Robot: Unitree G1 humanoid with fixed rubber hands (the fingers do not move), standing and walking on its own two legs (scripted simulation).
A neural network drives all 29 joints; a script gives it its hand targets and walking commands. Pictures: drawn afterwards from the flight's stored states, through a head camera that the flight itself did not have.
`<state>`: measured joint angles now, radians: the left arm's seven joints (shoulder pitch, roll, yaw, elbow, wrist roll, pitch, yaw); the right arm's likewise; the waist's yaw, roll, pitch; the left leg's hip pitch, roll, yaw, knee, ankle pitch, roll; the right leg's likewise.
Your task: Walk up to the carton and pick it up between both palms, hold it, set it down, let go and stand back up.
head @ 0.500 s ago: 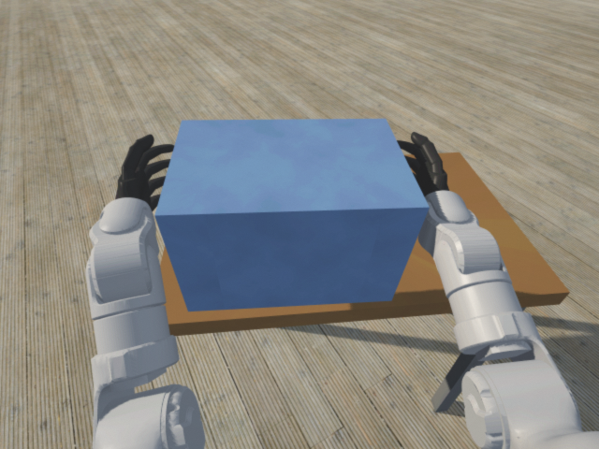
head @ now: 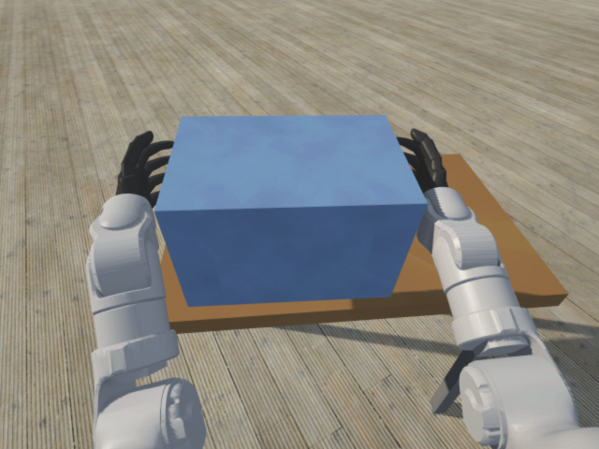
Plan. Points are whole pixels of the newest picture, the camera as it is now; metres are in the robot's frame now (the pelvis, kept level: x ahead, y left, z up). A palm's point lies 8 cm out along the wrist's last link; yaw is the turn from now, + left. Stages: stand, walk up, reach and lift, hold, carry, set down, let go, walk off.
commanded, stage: hold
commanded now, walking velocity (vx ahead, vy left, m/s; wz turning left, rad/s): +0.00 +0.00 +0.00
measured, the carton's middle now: (288, 209) +0.38 +0.01 +0.16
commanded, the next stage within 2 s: none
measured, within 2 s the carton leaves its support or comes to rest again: neither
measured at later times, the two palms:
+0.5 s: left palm (139, 195) +0.36 +0.19 +0.21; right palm (429, 190) +0.36 -0.18 +0.19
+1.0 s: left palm (145, 197) +0.36 +0.19 +0.20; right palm (431, 194) +0.36 -0.18 +0.18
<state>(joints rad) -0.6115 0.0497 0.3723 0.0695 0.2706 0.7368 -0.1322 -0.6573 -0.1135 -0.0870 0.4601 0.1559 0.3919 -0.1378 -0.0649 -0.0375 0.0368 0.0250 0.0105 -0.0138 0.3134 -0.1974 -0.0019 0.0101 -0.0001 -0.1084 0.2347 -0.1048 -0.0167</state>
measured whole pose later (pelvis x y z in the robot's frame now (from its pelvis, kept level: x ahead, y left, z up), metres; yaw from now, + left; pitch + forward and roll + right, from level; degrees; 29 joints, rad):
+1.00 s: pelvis +0.00 +0.00 +0.00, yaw +0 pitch -8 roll -1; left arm -0.59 0.04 0.36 0.06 0.27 0.73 -0.12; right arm -0.63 -0.13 -0.06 0.45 0.17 0.38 -0.14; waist -0.07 -0.03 0.04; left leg 0.02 0.01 -0.01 0.31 -0.20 0.00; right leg 0.00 0.00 -0.10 0.23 -0.11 -0.01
